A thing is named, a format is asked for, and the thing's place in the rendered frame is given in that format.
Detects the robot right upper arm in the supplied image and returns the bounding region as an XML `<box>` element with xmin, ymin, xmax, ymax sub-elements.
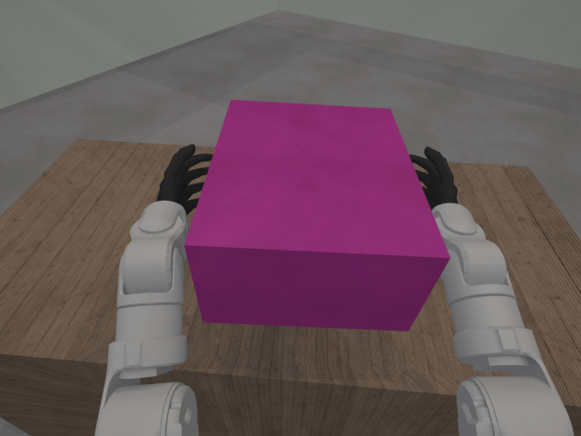
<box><xmin>457</xmin><ymin>376</ymin><xmax>572</xmax><ymax>436</ymax></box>

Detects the carton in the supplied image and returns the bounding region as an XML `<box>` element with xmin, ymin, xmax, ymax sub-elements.
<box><xmin>184</xmin><ymin>100</ymin><xmax>450</xmax><ymax>332</ymax></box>

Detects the robot left forearm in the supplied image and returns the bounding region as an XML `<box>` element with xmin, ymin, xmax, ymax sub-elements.
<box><xmin>94</xmin><ymin>201</ymin><xmax>189</xmax><ymax>436</ymax></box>

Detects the robot left hand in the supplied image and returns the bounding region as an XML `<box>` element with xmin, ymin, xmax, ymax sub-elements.
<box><xmin>156</xmin><ymin>144</ymin><xmax>213</xmax><ymax>215</ymax></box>

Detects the robot left upper arm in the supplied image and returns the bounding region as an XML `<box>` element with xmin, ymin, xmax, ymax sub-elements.
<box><xmin>97</xmin><ymin>382</ymin><xmax>199</xmax><ymax>436</ymax></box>

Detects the pedestal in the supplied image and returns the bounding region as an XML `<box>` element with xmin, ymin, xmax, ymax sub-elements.
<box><xmin>0</xmin><ymin>139</ymin><xmax>581</xmax><ymax>436</ymax></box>

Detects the robot right forearm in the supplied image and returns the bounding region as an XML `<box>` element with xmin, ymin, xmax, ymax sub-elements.
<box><xmin>431</xmin><ymin>203</ymin><xmax>574</xmax><ymax>436</ymax></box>

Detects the robot right hand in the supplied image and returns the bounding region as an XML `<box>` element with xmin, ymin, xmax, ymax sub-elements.
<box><xmin>409</xmin><ymin>147</ymin><xmax>458</xmax><ymax>211</ymax></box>

